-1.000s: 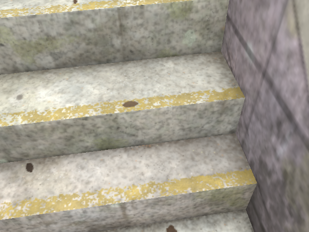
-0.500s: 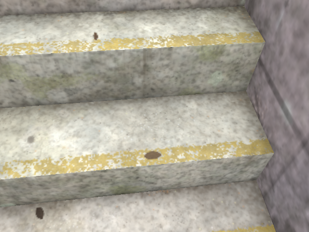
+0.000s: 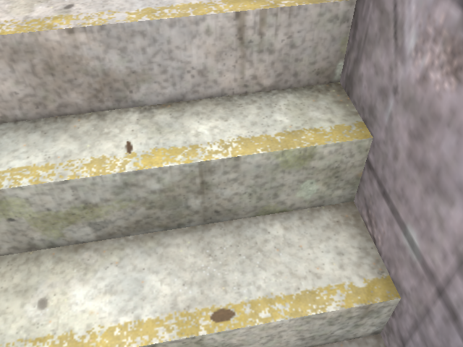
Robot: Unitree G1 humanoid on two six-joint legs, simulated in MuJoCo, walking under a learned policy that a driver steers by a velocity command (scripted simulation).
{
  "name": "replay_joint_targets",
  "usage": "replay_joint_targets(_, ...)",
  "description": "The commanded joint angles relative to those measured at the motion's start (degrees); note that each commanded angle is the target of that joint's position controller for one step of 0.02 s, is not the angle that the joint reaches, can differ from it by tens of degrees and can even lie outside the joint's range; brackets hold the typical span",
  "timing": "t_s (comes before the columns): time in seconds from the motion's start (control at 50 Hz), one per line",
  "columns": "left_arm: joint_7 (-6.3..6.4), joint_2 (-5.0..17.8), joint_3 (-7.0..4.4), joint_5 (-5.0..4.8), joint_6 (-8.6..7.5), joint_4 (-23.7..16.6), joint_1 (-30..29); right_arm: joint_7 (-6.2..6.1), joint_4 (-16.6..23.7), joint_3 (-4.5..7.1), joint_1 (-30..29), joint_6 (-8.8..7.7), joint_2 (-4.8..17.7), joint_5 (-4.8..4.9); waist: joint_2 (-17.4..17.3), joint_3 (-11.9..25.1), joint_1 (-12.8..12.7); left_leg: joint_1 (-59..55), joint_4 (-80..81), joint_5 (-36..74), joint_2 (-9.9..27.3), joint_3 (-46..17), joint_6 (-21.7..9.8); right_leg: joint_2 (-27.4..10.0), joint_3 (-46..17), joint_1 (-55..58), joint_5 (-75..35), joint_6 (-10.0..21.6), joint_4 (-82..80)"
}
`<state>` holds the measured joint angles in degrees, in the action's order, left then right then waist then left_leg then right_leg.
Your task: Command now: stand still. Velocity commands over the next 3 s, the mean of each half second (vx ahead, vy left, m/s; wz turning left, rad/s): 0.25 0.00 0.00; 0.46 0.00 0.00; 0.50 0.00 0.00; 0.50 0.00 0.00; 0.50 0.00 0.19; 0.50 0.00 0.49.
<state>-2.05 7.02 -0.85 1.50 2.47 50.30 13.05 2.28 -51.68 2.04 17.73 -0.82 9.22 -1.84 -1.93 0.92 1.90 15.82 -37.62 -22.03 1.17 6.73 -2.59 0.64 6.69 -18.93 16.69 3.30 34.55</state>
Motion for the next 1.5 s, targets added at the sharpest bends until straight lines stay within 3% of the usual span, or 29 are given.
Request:
replay_joint_targets(0.02,-3.87,5.0,-0.36,0.03,-3.31,-5.5,-8.1,5.33,3.3,-0.31,0.2,0.42,1.8,0.33,5.6,-1.6,0.2,-0.2,9.0,-0.3,1.4,-5.7,-0.8,-6.6,-12.1,-4.6,9.1,5.5,-15.3)
replay_joint_targets(0.26,1.33,11.8,-2.58,2.23,-6.39,0.3,10.7,0.59,5.2,0.75,-6.4,-1.56,6.6,-1.35,5.6,0.0,-9.0,41.1,-44.2,-4.4,2.0,-13.2,-4.2,-24.1,-35.6,21.6,8.4,22.5,-26.6)
replay_joint_targets(0.4,-1.07,-0.1,3.28,6.83,-7.94,16.4,18.1,0.34,19.1,-5.6,-21.9,0.73,-1.9,0.34,3.6,1.7,-2.3,80.7,-94.9,-15.9,4.9,-14.3,-16.5,-17.5,-15.6,16.5,4.2,11.2,-24.5)
replay_joint_targets(0.46,4.68,8.4,0.36,-2.49,-10.5,12.9,9.3,-4.22,27.2,-4.98,-31.6,-2.36,-1.2,3.41,3.5,-13.5,0.7,52.8,-66.5,-3.7,7.7,-4.1,-4.2,-14.6,-6.2,-10.7,7.1,6.9,-42.1)
replay_joint_targets(0.5,5.07,11.3,-0.41,-5.74,-9.78,8.2,2.9,-4.02,20.4,-5.44,-14.5,-1.07,-2.9,4.34,7.0,1.0,4.7,8.3,-52.1,-1.7,2.4,2.8,-6.7,-12.8,1.9,-18.4,-41.3,10.7,-42.5)
replay_joint_targets(0.52,-4.03,22.5,-1.08,2.69,-10.79,10.0,2.4,2.58,23.2,-5.99,-20.3,3.45,3.0,3.52,8.2,14.7,13.6,4.6,-50.9,-3.0,-7.5,2.2,-3.7,-17.8,-4.2,-21.4,-87.6,15.4,-29.9)
replay_joint_targets(0.54,-6.56,27.1,-3.87,2.6,-11.06,4.5,-5.8,4.31,18.2,-3.81,-11.4,4.14,7.7,1.96,9.6,17.0,14.9,3.3,-27.6,10.4,-8.5,3.8,-3.9,-15.8,-0.2,-4.3,-97.0,13.9,-19.1)
replay_joint_targets(0.58,-10.61,12.3,-1.75,5.19,-8.08,9.8,12.1,0.59,0.6,-0.06,24.8,5.42,18.0,-2.18,-4.3,40.8,12.8,-31.3,-5.2,54.2,7.5,-32.0,-19.8,-7.4,-7.2,-12.5,-42.4,10.0,27.0)
replay_joint_targets(0.6,-10.7,6.6,-1.8,1.92,-7.92,9.8,19.4,0.47,-2.2,1.21,33.8,4.48,21.6,-4.8,-8.8,29.1,12.9,-27.1,13.3,37.0,16.3,-65.6,-19.9,6.4,-26.3,-31.2,-25.5,9.7,51.2)
replay_joint_targets(0.64,-2.62,-1.1,-1.19,2.38,-8.94,-2.5,-0.8,-3.14,-3.7,1.1,2.5,0.19,6.7,2.07,-7.8,10.8,-1.0,-3.4,11.3,-27.9,11.9,-46.2,-6.7,2.8,-20.8,-37.9,-18.1,6.6,72.9)
replay_joint_targets(0.68,1.22,-3.4,0.5,2.21,-7.91,-6.8,-2.2,-3.83,-7.2,-1.62,-3.5,-2.16,-3.5,1.02,-5.2,-0.7,-5.9,12.6,9.6,-18.6,7.7,-30.5,-2.3,3.1,-18.9,-41.3,-19.3,5.8,80.3)
replay_joint_targets(0.74,2.7,-5.9,2.13,1.18,-6.23,-8.5,-3.5,-1.75,-11.2,-1.15,0.7,-6.59,-3.8,0.18,1.1,-4.6,-7.1,10.9,12.2,-3.7,7.1,-20.1,-0.1,2.6,-17.9,-50.4,-17.4,6.3,86.6)
replay_joint_targets(0.76,-1.4,4.3,1.27,-3.65,-5.52,-7.3,-8.2,1.39,-8.6,-2.56,-1.2,-4.07,-3.1,-6.06,8.0,-0.4,-4.6,13.1,15.9,4.0,6.5,-21.0,-2.4,3.2,-20.9,-54.0,-24.6,14.3,79.6)
replay_joint_targets(0.88,-2.38,3.5,2.81,-1.79,-5.09,-8.7,-18.3,3.08,-14.9,-3.87,14.7,-3.55,-0.1,-7.17,3.9,1.4,-3.3,-1.7,21.0,8.8,8.8,-14.3,-4.3,1.7,-13.2,-73.2,-23.4,16.1,88.1)
replay_joint_targets(0.9,2.17,-6.4,5.3,-0.45,-4.95,-14.2,-27.5,-0.76,-12.7,-2.39,11.8,-7.13,-0.5,2.6,4.0,-9.7,-0.3,10.7,28.2,6.6,7.6,-12.2,-0.1,3.9,-4.6,-61.4,-11.7,5.9,82.7)
replay_joint_targets(0.94,4.3,-0.7,5.29,-2.76,-3.17,-17.0,-32.1,-4.74,-15.8,-2.0,18.4,-9.16,2.8,5.52,-0.9,-8.5,2.4,11.4,41.5,26.7,8.1,-13.4,-2.6,-0.2,9.9,-46.5,-5.1,2.5,64.2)
replay_joint_targets(0.96,-0.27,3.4,4.68,-2.09,1.57,-24.0,-41.0,3.47,-17.2,-3.29,17.4,-5.04,4.7,-3.28,-13.7,13.4,-4.8,12.8,34.3,55.0,11.3,-12.5,-10.2,0.0,4.9,-36.2,-1.7,9.7,51.6)
replay_joint_targets(1.02,-4.45,6.1,3.19,0.31,6.34,-18.1,-19.9,8.37,-15.8,0.57,13.7,-5.09,17.6,0.0,-18.0,17.1,-12.6,-21.9,17.2,142.3,19.2,-8.1,-17.2,6.6,3.8,-33.9,0.5,6.5,31.9)
replay_joint_targets(1.04,0.59,5.6,2.89,-1.19,0.43,-4.9,-3.7,-2.3,-11.4,2.72,15.3,-8.57,14.0,7.67,-6.0,21.8,-8.8,-26.7,5.2,128.2,12.8,-0.6,-5.6,10.1,11.4,-17.2,14.4,8.0,30.8)
replay_joint_targets(1.06,-0.51,6.8,2.28,0.33,5.37,-7.6,3.6,6.38,-17.9,0.62,15.7,-4.46,12.7,-4.18,-8.5,23.9,-18.8,-11.7,-9.6,137.3,18.4,-13.3,-12.8,6.9,-9.0,-6.6,-1.3,10.5,12.7)
replay_joint_targets(1.08,2.57,15.1,-1.69,0.98,-0.4,1.9,14.9,-0.78,-7.1,2.61,11.5,-9.26,9.8,4.81,4.4,30.1,-13.6,-3.0,-28.5,87.3,5.4,-6.6,-5.6,-6.1,-26.9,12.0,18.3,18.4,11.4)
replay_joint_targets(1.1,4.75,12.7,-2.4,-0.25,-0.85,6.2,12.3,-1.37,-6.1,2.12,3.0,-9.65,6.3,2.32,12.7,21.1,-12.9,17.4,-52.7,27.3,-7.0,-7.8,-5.6,-9.8,-52.9,6.4,28.2,24.2,-11.1)
replay_joint_targets(1.14,5.2,6.0,-1.52,-0.49,-4.48,9.2,0.7,-0.47,5.0,-0.31,-6.0,-9.27,-4.0,-2.99,4.3,5.2,-3.7,37.5,-84.0,22.2,-6.3,-13.3,-7.0,-11.0,-47.7,-4.4,29.4,18.5,-13.4)
replay_joint_targets(1.16,-0.62,-1.1,1.57,2.37,-4.61,7.9,-0.1,1.81,-3.1,-1.06,-0.9,-2.63,-2.3,0.91,4.3,-5.7,-6.5,54.8,-86.9,26.8,-8.2,-31.7,-13.7,-10.4,-41.0,-6.4,15.0,15.9,-11.7)
replay_joint_targets(1.34,-3.39,1.8,2.98,7.1,-7.35,16.4,13.6,0.91,14.2,-5.38,-26.8,0.44,0.0,0.55,-2.7,6.5,0.6,66.6,-79.6,17.2,3.7,-7.7,-16.1,-7.1,-13.9,-7.2,-4.8,8.2,-18.8)
replay_joint_targets(1.36,-3.64,3.8,2.26,5.86,-7.77,15.8,15.4,0.11,15.7,-5.15,-31.7,1.09,1.6,1.18,2.3,7.1,-1.4,62.8,-72.6,13.8,5.3,-5.4,-14.5,-6.1,-12.5,-8.3,-9.9,8.6,-20.8)
replay_joint_targets(1.38,3.15,6.5,0.0,-3.03,-9.96,14.9,13.5,-3.07,18.4,-8.08,-32.3,-1.16,-9.8,0.28,3.5,-5.3,-2.1,44.6,-70.8,7.5,2.2,5.2,-6.9,-12.1,-14.7,-18.7,-8.0,10.4,-39.8)
replay_joint_targets(1.44,-7.87,18.6,-1.08,-0.85,-8.89,12.2,8.7,3.22,17.3,-6.25,-29.0,6.54,4.5,0.79,11.6,11.5,7.1,28.1,-46.6,7.4,-5.1,4.5,-7.0,-17.1,-11.7,-6.1,-113.0,19.3,-25.6)
replay_joint_targets(1.5,-8.98,14.7,-0.5,4.24,-10.2,16.7,24.1,1.22,9.6,-5.42,-14.9,6.09,6.6,2.46,8.2,35.7,3.9,-4.2,-14.6,7.0,-5.6,-7.2,-9.4,-14.4,-15.4,-3.9,-117.6,16.7,0.3)
